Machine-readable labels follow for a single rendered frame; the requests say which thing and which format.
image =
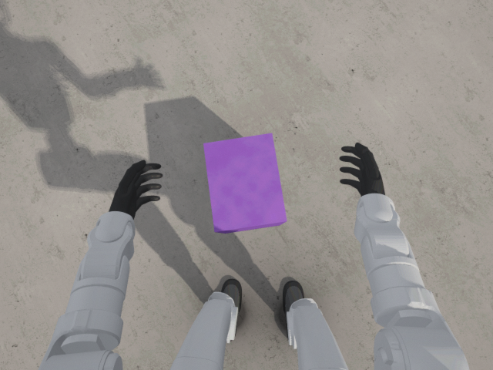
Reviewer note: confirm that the carton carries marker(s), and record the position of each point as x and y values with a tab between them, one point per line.
244	184

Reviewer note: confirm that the robot left thigh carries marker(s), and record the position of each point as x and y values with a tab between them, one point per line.
205	344

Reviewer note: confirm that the robot left forearm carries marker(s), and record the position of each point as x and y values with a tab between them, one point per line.
92	320

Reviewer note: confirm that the robot right upper arm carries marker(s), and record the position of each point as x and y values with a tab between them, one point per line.
414	348

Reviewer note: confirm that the left robot foot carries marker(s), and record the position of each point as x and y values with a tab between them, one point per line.
232	287

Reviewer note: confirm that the robot right forearm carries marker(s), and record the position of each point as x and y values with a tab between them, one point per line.
399	295

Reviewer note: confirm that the robot left hand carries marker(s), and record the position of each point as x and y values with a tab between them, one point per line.
127	197

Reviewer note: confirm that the robot right hand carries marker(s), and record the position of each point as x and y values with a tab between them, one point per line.
370	180

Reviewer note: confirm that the robot left upper arm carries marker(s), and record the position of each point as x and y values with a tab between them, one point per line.
92	360

